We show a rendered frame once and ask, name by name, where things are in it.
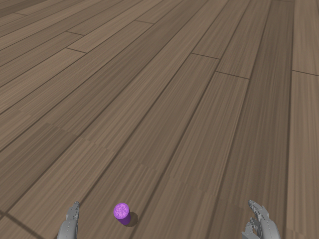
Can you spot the cup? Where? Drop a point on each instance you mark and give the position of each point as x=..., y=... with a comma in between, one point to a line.
x=122, y=213

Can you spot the left robot hand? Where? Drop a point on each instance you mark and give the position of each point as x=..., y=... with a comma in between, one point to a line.
x=69, y=228

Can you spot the right robot hand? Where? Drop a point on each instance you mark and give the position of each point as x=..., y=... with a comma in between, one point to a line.
x=265, y=227

